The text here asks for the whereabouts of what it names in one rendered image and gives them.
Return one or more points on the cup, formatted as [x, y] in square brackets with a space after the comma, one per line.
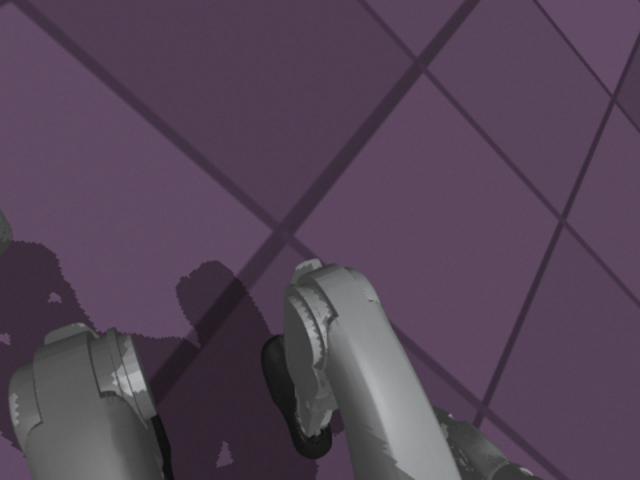
[5, 233]

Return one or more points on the right robot foot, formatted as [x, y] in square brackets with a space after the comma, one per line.
[282, 390]

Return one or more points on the right robot arm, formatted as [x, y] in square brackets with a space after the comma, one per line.
[514, 471]

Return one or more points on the right robot hand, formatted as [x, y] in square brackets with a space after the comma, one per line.
[478, 458]

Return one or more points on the left robot foot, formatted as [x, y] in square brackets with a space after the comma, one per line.
[164, 447]

